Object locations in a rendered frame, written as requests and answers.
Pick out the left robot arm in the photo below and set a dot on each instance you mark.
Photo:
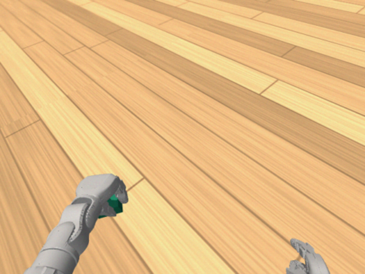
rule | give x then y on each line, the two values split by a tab
69	239

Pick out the right robot hand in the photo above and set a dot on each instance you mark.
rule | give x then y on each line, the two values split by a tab
314	263

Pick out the small box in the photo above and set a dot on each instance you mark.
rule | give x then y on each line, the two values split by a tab
114	203

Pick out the left robot hand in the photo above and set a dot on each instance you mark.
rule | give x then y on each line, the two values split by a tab
102	187

